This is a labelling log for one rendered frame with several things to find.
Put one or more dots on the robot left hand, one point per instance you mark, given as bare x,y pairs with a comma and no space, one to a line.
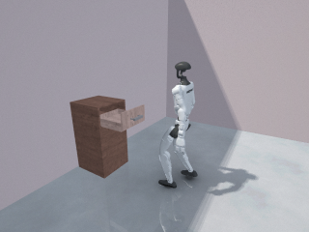
180,142

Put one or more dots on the left robot thigh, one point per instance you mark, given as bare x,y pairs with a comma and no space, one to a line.
167,139

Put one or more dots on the right robot shin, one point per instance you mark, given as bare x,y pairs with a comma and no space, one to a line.
184,160

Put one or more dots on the cabinet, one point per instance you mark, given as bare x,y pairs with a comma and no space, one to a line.
99,150

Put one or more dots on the handle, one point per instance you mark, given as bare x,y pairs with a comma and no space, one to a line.
137,118

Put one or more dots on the right robot upper arm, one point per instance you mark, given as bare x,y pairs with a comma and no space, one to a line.
193,96

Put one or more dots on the left robot forearm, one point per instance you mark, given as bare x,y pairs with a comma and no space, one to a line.
182,121

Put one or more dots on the drawer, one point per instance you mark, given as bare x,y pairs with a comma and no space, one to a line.
119,119

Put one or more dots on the left robot upper arm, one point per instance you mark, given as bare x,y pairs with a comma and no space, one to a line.
178,94

